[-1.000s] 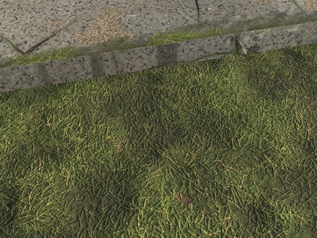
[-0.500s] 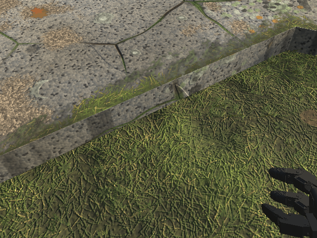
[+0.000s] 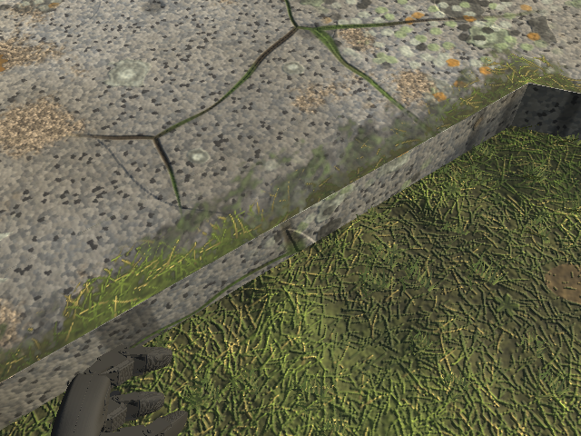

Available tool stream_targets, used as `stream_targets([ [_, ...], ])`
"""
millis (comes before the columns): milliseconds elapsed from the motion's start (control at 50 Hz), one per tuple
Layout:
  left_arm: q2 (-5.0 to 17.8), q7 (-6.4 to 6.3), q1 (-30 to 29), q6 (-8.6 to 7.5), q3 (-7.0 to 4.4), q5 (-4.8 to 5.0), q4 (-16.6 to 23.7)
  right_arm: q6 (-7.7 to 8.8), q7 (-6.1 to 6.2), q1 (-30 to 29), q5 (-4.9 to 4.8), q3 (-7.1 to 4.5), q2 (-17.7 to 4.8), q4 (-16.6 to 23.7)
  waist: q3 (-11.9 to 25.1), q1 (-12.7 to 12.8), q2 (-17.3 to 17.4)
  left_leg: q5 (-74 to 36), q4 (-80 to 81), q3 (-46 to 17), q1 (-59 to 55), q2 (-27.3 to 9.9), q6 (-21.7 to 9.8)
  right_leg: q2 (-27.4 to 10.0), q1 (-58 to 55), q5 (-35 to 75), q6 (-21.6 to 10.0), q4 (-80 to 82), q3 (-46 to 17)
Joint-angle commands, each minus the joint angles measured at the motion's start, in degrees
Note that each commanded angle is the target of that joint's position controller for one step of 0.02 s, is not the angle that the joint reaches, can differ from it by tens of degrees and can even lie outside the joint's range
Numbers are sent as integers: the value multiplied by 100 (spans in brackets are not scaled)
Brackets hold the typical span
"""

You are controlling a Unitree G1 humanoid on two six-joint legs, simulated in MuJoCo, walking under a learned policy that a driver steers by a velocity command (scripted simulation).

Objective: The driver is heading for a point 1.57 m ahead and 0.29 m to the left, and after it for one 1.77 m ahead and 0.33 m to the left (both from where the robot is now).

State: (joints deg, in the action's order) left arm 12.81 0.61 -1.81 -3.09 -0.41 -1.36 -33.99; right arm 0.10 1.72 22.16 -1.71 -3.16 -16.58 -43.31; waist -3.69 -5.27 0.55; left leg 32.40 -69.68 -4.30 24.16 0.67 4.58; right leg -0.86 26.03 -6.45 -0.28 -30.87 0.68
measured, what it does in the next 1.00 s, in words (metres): walks ahead, turning left: left foot, then right foot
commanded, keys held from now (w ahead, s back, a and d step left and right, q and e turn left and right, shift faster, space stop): q+shift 0.38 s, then shift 0.22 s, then e+shift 0.20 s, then w+e+shift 0.20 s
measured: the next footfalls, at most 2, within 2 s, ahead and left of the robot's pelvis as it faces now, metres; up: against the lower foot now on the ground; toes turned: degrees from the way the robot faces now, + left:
left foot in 0.26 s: +0.13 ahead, +0.16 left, +0.00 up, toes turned +18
right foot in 0.70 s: +0.22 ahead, -0.06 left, +0.00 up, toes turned +29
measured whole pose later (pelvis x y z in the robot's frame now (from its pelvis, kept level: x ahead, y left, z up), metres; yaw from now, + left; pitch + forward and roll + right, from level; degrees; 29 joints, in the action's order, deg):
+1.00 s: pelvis +0.15 +0.04 +0.01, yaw +16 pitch +2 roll +1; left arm 18.0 -0.5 12.8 0.1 -4.0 2.3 -41.3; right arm 3.8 1.1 15.6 0.2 -4.6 -18.0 -39.4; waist 1.3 -1.5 -0.9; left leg 16.0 -24.1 0.5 10.4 2.1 -1.8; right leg 1.6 26.7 -22.0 -0.8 -50.8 -6.0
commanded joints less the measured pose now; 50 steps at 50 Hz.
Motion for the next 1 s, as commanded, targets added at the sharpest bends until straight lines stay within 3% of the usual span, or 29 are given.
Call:
stream_targets([
  [20, 734, -45, 297, 87, -312, -4, 83, -276, 109, 568, 18, -211, -527, 443, 989, 215, -887, -297, -411, 103, 1061, -651, 218, -1779, -1549, 2230, -1380, 1213, -1182],
  [60, 835, -80, 73, 30, -395, -37, -22, -353, 108, 259, 53, -189, -345, 624, 826, 165, -847, -716, 316, 244, 755, -735, 191, -1708, -1075, 2000, -1350, 1478, -611],
  [120, 1022, -157, -119, 21, -497, 37, -139, -329, -47, -99, 71, -163, -312, 753, 1062, 171, -722, -1807, 1647, 347, 19, -792, -53, -1683, -1019, 1817, -1221, 1474, 34],
  [200, 1234, -116, 24, 74, -599, 230, -329, -426, -263, -560, 50, -261, -632, 959, 978, 273, -699, -2100, 2655, 638, -413, -633, -367, -1851, -1350, 1038, -942, 1215, 403],
  [240, 1211, -90, 131, 119, -614, 324, -447, -444, -273, -581, 92, -355, -768, 1004, 906, 196, -450, -2328, 3364, 801, -884, -393, -636, -1724, -1317, 393, -574, 637, 651],
  [260, 1070, -60, 368, 153, -594, 327, -575, -437, -217, -426, 144, -441, -931, 975, 850, 156, -85, -2659, 3712, 616, -1267, -308, -845, -1489, -1079, -192, -292, 4, 819],
  [280, 891, -24, 704, 218, -557, 150, -591, -402, -98, -209, 161, -644, -1680, 1030, 604, 251, 1606, -4863, 4539, -1007, -1867, -1298, -1380, -764, 1, -1850, 256, -1744, 1353],
  [300, 821, -80, 369, 260, -486, -42, -228, -258, -100, -383, 321, -648, -2078, 1275, 769, 341, 2261, -4562, 4943, -3020, -2221, -2076, -2446, 117, 1463, -3312, 516, -3209, 509],
  [320, 1076, -120, 57, 253, -539, -4, -226, -100, -181, -373, 342, -605, -1829, 1314, 1086, 60, 1386, -3996, 5124, -2835, -2245, -1971, -2476, 126, 1628, -3051, 389, -3797, -328],
  [340, 1106, -149, 57, 229, -553, 108, -212, -2, -180, -519, 272, -563, -1715, 1298, 1016, 217, 1069, -3656, 5107, -2476, -2150, -1737, -2202, 73, 1664, -2539, 238, -3750, -520],
  [360, 1145, -193, 231, 212, -579, 92, -346, -4, -141, -818, 135, -518, -1513, 1341, 989, 396, 654, -3367, 5022, -2155, -2073, -1482, -1887, -35, 1621, -2100, 203, -3507, -599],
  [380, 1199, -225, 271, 202, -592, 52, -377, -60, -79, -1108, 60, -462, -1382, 1433, 989, 495, 675, -3422, 4959, -2003, -1903, -1384, -1737, -49, 1481, -1800, 219, -3215, -645],
  [440, 1092, -168, 543, 206, -557, 102, -608, -165, 53, -1336, 208, -333, -1151, 1600, 1357, 563, 593, -4358, 4750, -1505, -1697, -1184, -1651, 94, 819, -1379, 387, -2907, -464],
  [480, 949, -148, 495, 235, -483, 134, -626, -186, 80, -1221, 194, -314, -1145, 1556, 1382, 468, 545, -4350, 4689, -1500, -1701, -1164, -1674, 112, 634, -1278, 477, -2397, -453],
  [600, 985, -72, 573, 289, -428, 145, -635, -234, -30, -1357, 251, -235, -1082, 1494, 1054, 347, 828, -3398, 4705, -1794, -1089, -1126, -1734, 77, -185, -1344, 451, -1369, -375],
  [640, 889, -21, 792, 264, -374, 135, -717, -209, -79, -1497, 278, -85, -721, 1416, 1106, 415, 795, -3231, 4594, -1677, -1052, -1141, -1647, -86, -653, -1190, 368, -807, -326],
  [680, 605, 59, 946, 216, -253, 56, -814, -131, -141, -1419, 311, 86, -302, 1162, 985, 570, 623, -2420, 4544, -1228, -743, -803, -1229, -79, -1607, -11, 218, 670, -224],
  [700, 896, 54, 802, 215, -279, -24, -721, -71, -145, -1164, 399, 68, -363, 1043, 802, 367, 312, -1869, 4282, -956, -621, -466, -927, -352, -1678, 568, 50, 729, -673],
  [720, 1505, 16, 556, 220, -390, 9, -546, -40, -124, -814, 488, -3, -561, 1028, 636, -29, -546, -1206, 3790, -410, -621, 97, -623, -904, -1332, 1243, -376, 799, -1441],
  [740, 1550, 7, 368, 235, -433, 49, -553, -29, -63, -1060, 489, -42, -629, 1077, 437, -2, -1080, -1356, 3813, -52, -933, 179, -386, -1122, -618, 347, -848, 1141, -1992],
  [760, 1513, 1, 384, 244, -454, 102, -500, -26, 4, -1381, 424, -110, -825, 1081, 264, 204, -1062, -1482, 3697, 55, -948, 179, -351, -1033, -509, -39, -861, 1250, -2132],
  [800, 1673, -61, 757, 244, -538, 199, -546, -57, 80, -1710, 317, -151, -713, 1150, 332, 456, -1179, -1432, 3431, 142, -662, 323, -376, -993, -857, 245, -907, 1154, -2425],
  [820, 1633, -114, 1004, 246, -563, 264, -596, -31, 53, -1624, 297, -141, -599, 1187, 619, 499, -1213, -884, 3400, 184, -522, 420, -382, -952, -1178, -888, -1018, 1241, -2633],
  [860, 1558, -172, 1290, 266, -582, 339, -631, 134, -81, -1557, 144, -131, -415, 1168, 551, 513, -1230, -541, 3537, 83, -563, 340, -517, -910, -1014, -3517, -1100, 1522, -3074],
  [900, 1423, -212, 665, 315, -552, 388, -374, 344, -129, -889, 19, -212, -480, 894, 365, -12, -1111, -877, 4686, -136, -2076, 22, -776, -557, 327, -3637, -827, 1403, -2920],
  [920, 1107, -219, 285, 301, -485, 394, -82, 401, -91, -148, 163, -347, -920, 636, 526, -334, -499, -368, 5108, -785, -3514, -664, -1019, -18, 1728, -3107, -267, 579, -2021],
  [940, 638, -186, 93, 225, -346, 419, 142, 431, -87, 221, 182, -477, -1235, 447, 593, -395, 825, 739, 5836, -2477, -4087, -1871, -1398, 387, 2689, -2315, -14, -1238, -982],
  [960, 876, -138, 241, 138, -388, 356, 177, 487, -75, -250, 245, -409, -1049, 569, 348, -98, 787, 775, 5934, -2984, -3626, -2361, -1563, -132, 2955, -1939, -67, -2372, -1027],
  [1000, 990, -31, 765, 106, -445, 367, 22, 540, -10, -639, 161, -296, -685, 720, 283, 228, 584, 494, 6034, -2272, -3306, -2121, -1422, -391, 3003, -1367, -41, -3218, -882],
])
Over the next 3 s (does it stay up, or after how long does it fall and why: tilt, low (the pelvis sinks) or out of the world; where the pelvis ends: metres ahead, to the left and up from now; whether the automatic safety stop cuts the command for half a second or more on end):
stays up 1.58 0.32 0.18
